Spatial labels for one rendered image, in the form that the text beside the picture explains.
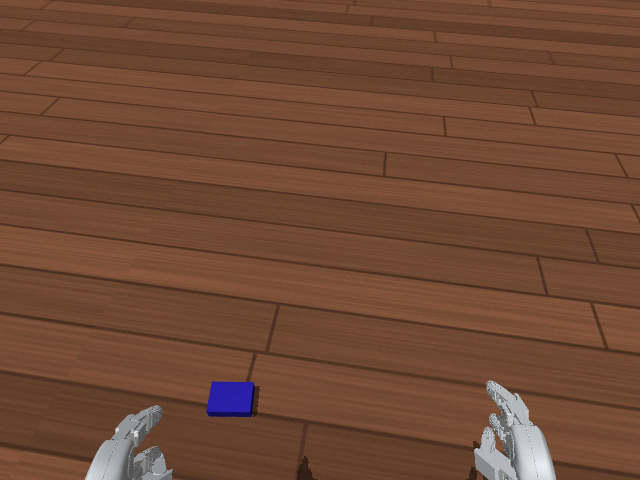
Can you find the left robot hand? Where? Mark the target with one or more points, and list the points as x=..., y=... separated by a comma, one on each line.
x=115, y=458

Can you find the right robot hand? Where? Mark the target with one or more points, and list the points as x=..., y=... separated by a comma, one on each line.
x=524, y=443

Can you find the small box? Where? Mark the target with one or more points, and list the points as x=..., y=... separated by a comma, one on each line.
x=231, y=399

